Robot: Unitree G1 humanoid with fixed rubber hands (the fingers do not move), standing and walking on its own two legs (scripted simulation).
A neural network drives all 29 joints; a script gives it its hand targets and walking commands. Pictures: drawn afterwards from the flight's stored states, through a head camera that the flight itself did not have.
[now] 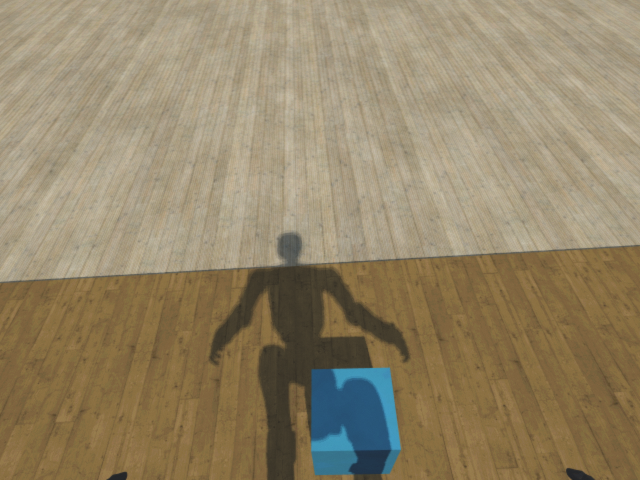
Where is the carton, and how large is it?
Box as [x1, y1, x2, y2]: [311, 368, 400, 474]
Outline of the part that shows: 312,369 311,452 315,474 389,473 400,450 389,368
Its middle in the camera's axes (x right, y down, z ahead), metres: +0.09 +0.49 +1.07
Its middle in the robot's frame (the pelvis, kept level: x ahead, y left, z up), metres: +0.40 -0.04 -0.66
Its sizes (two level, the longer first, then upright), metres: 0.210 0.200 0.250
